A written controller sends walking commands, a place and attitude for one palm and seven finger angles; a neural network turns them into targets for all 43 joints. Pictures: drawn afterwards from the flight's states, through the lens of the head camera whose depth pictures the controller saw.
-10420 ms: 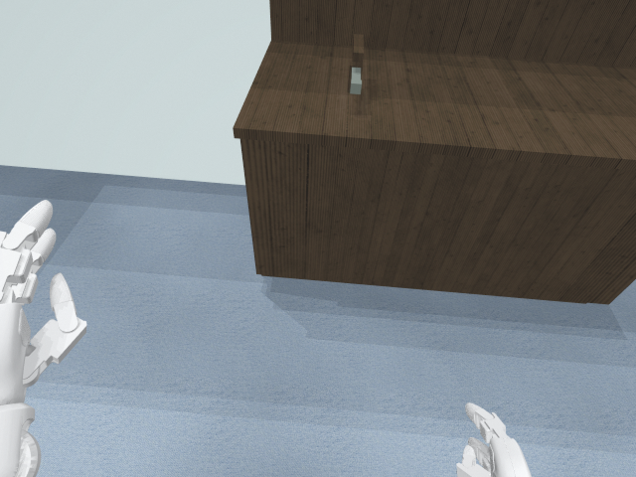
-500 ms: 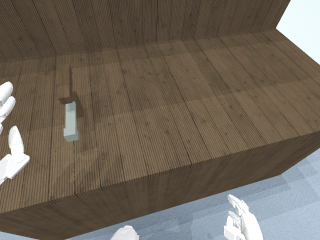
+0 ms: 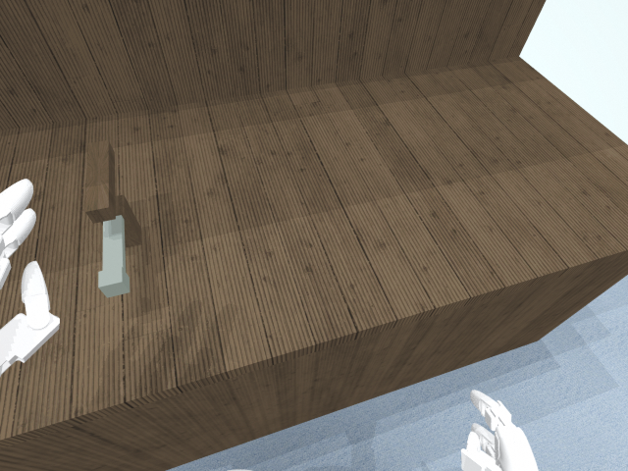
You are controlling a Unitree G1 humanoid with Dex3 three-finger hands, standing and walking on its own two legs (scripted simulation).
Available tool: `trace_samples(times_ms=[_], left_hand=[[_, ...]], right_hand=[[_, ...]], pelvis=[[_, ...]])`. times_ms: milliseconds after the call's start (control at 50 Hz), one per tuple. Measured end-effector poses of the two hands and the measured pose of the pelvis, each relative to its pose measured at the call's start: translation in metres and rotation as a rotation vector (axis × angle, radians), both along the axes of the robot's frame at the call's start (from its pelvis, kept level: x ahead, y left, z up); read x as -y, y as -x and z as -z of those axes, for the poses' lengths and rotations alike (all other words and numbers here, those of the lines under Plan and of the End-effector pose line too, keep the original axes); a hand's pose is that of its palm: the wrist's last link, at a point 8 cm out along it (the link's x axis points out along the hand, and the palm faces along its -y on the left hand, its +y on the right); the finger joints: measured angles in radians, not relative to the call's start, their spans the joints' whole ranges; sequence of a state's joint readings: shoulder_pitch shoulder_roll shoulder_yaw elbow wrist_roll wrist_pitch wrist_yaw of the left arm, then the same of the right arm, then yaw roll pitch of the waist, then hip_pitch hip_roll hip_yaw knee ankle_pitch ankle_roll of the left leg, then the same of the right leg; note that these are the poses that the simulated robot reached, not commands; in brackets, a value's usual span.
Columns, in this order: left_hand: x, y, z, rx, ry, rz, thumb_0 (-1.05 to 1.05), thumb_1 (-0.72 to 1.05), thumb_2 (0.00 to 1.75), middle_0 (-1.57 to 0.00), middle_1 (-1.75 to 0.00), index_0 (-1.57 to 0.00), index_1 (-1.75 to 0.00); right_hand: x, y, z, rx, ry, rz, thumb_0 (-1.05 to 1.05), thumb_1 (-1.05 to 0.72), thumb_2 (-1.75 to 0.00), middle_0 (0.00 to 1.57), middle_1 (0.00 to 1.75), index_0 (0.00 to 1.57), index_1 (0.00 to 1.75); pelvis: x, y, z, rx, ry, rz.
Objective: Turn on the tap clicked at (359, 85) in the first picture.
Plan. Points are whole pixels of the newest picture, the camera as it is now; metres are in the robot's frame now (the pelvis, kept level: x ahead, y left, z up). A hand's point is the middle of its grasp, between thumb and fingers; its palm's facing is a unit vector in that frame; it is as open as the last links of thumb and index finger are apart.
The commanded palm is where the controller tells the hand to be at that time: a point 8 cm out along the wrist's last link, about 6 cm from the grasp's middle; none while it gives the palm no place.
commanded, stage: shuffle to correct the standing spot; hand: left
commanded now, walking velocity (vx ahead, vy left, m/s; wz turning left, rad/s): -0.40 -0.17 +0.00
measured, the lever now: (114, 282) +0.33 +0.28 +0.03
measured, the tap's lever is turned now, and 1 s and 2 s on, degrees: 0 0 0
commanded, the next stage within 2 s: none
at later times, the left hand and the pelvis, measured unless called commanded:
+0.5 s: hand (4, 346) +0.19 +0.26 +0.17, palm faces +0.36 -0.81 -0.46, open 7.4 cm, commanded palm +0.14 +0.29 +0.18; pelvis -0.02 +0.01 +0.00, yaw +0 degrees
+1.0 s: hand (48, 316) +0.22 +0.24 +0.17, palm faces +0.31 -0.83 -0.47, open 7.4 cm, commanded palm +0.16 +0.28 +0.18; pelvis +0.00 +0.00 +0.00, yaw +0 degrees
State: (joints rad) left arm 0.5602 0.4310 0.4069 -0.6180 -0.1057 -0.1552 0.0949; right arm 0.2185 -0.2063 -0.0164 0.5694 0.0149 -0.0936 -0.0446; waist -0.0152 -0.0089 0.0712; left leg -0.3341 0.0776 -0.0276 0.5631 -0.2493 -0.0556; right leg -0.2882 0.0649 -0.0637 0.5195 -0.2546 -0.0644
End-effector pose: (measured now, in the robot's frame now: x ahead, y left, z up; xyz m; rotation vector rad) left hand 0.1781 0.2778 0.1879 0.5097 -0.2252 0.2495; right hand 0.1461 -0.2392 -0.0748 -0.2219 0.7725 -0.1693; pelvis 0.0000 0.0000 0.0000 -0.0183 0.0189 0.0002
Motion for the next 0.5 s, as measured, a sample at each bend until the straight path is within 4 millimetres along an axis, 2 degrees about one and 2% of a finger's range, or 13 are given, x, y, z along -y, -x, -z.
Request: trace_samples(times_ms=[120,200,280,380,500], left_hand=[[-0.001,-0.003,-0.010,0.066,-0.042,-0.003,0.02,0.89,0.90,-0.21,-0.30,-0.21,-0.30],[0.004,0.001,-0.011,0.076,-0.071,0.027,0.02,0.89,0.90,-0.21,-0.30,-0.21,-0.30],[0.004,0.012,-0.008,0.060,-0.072,0.048,0.01,0.89,0.90,-0.21,-0.30,-0.21,-0.30],[-0.010,0.025,-0.005,0.039,-0.054,0.017,0.01,0.89,0.90,-0.22,-0.30,-0.21,-0.30],[-0.022,0.027,-0.003,0.052,-0.028,-0.060,0.01,0.89,0.90,-0.21,-0.30,-0.21,-0.30]], right_hand=[[-0.006,-0.008,0.001,0.011,-0.005,-0.033,0.02,-0.90,-0.90,0.20,0.30,0.20,0.30],[-0.010,-0.010,0.002,0.033,-0.016,-0.046,0.02,-0.90,-0.90,0.20,0.30,0.20,0.30],[-0.013,-0.003,0.003,0.035,-0.018,-0.036,0.01,-0.90,-0.90,0.20,0.30,0.20,0.30],[-0.019,0.011,0.001,0.015,-0.008,-0.023,0.01,-0.90,-0.90,0.20,0.30,0.20,0.30],[-0.028,0.019,0.003,0.002,-0.032,-0.052,0.02,-0.90,-0.90,0.20,0.30,0.20,0.30]], pelvis=[[0.003,0.007,0.000,-0.006,0.008,-0.008],[0.002,0.016,0.002,-0.014,0.012,-0.010],[-0.002,0.022,0.004,-0.012,0.006,-0.009],[-0.008,0.023,0.003,-0.010,0.002,-0.005],[-0.007,0.022,0.002,0.001,0.009,-0.006]])
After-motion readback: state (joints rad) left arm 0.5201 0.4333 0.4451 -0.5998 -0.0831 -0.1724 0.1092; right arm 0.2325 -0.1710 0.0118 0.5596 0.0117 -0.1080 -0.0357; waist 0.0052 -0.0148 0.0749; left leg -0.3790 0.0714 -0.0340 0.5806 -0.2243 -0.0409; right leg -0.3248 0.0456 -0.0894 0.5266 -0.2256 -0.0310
